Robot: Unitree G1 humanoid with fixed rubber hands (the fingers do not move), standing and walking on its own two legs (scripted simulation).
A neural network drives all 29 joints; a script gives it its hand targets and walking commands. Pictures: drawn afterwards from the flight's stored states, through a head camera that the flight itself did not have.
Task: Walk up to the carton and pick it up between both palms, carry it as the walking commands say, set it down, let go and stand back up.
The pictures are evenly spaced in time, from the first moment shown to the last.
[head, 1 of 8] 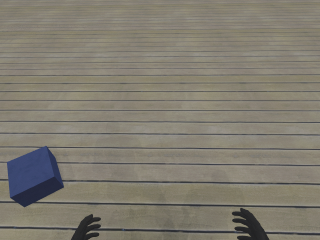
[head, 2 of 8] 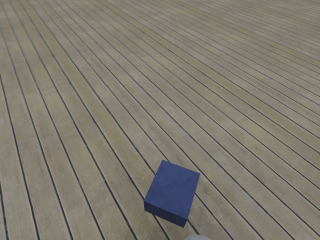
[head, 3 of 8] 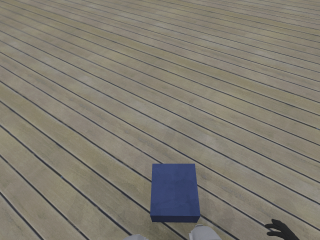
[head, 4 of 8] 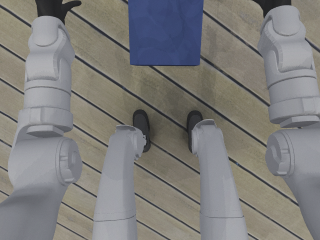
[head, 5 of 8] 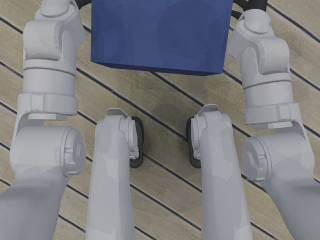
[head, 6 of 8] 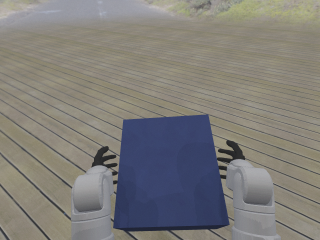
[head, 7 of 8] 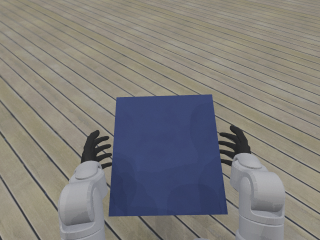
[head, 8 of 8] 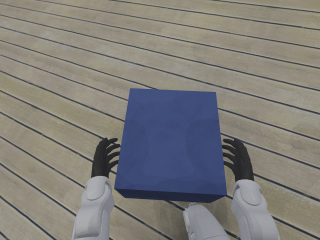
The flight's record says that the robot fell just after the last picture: yes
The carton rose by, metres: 0.73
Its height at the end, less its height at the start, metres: +0.43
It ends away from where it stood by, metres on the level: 3.38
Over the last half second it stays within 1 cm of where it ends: no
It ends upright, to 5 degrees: no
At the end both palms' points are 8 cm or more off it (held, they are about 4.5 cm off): no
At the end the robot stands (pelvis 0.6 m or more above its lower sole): yes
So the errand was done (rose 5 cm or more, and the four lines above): no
